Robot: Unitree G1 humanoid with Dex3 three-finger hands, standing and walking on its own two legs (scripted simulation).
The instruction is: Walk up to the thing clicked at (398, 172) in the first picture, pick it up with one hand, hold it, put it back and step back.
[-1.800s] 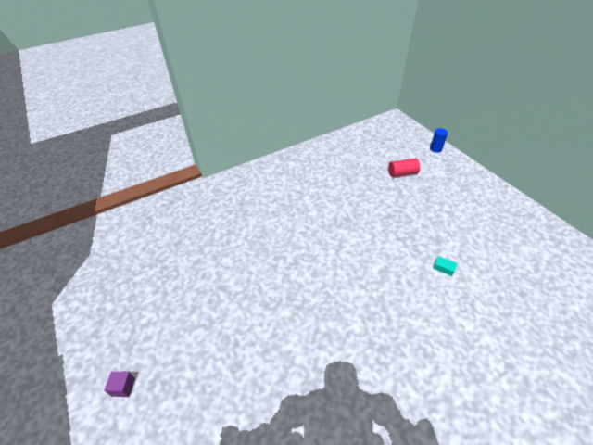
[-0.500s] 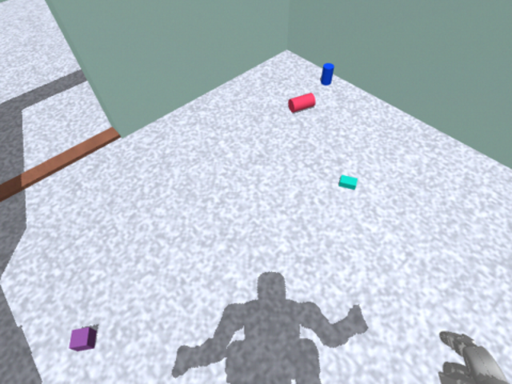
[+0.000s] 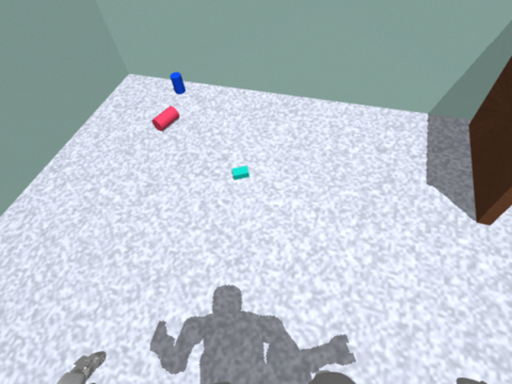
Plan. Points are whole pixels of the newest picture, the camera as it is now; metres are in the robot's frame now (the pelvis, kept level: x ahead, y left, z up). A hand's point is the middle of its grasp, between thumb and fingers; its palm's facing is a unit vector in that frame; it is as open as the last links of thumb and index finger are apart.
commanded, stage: walk up
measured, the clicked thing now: (165, 118) +1.55 +0.52 -0.71
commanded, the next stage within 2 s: none
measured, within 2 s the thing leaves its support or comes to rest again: neither
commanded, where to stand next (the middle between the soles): +0.07 -0.02 m, yaw -46 degrees
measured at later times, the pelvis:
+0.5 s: pelvis +0.00 +0.05 +0.01, yaw -22 degrees
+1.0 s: pelvis +0.00 +0.01 +0.00, yaw -37 degrees
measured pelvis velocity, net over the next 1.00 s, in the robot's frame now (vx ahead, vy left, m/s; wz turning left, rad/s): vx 0.00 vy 0.01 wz -0.64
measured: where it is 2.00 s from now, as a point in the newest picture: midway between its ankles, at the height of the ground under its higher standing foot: outside the picture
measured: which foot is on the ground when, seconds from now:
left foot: up 0.00-0.26, down 0.28-0.70, up 0.72-1.00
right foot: down 0.00-0.30, up 0.32-0.66, down 0.68-1.00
